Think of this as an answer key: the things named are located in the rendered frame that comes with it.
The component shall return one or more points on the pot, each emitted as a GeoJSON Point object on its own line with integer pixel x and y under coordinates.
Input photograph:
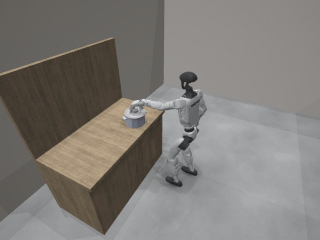
{"type": "Point", "coordinates": [134, 123]}

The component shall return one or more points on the right robot foot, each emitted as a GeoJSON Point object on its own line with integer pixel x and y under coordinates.
{"type": "Point", "coordinates": [187, 170]}

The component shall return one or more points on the lid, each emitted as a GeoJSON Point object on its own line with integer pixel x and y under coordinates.
{"type": "Point", "coordinates": [136, 115]}

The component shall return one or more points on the robot right upper arm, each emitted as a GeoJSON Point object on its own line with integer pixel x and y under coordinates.
{"type": "Point", "coordinates": [202, 103]}

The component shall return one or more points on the robot left forearm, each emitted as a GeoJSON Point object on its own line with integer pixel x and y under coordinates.
{"type": "Point", "coordinates": [150, 103]}

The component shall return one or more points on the robot left upper arm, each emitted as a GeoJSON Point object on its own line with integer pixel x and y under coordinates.
{"type": "Point", "coordinates": [176, 104]}

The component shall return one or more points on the table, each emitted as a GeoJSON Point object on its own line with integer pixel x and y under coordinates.
{"type": "Point", "coordinates": [68, 111]}

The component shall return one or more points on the robot left hand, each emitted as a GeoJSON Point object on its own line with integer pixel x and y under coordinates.
{"type": "Point", "coordinates": [135, 104]}

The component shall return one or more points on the robot right forearm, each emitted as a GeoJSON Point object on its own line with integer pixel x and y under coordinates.
{"type": "Point", "coordinates": [199, 116]}

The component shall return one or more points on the robot left thigh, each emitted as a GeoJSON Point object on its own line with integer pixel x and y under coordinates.
{"type": "Point", "coordinates": [176, 147]}

